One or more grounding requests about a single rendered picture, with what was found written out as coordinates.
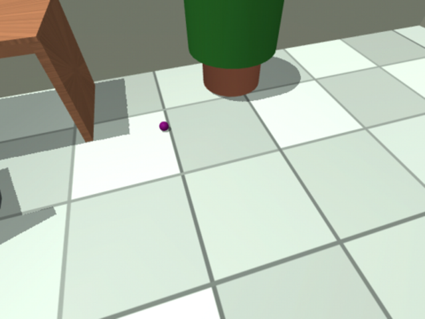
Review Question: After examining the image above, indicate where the potted plant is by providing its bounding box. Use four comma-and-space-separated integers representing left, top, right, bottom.
184, 0, 284, 97

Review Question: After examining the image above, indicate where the ball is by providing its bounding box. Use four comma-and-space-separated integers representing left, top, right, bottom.
159, 122, 169, 131

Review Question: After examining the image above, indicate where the desk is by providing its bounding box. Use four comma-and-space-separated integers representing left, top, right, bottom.
0, 0, 95, 142

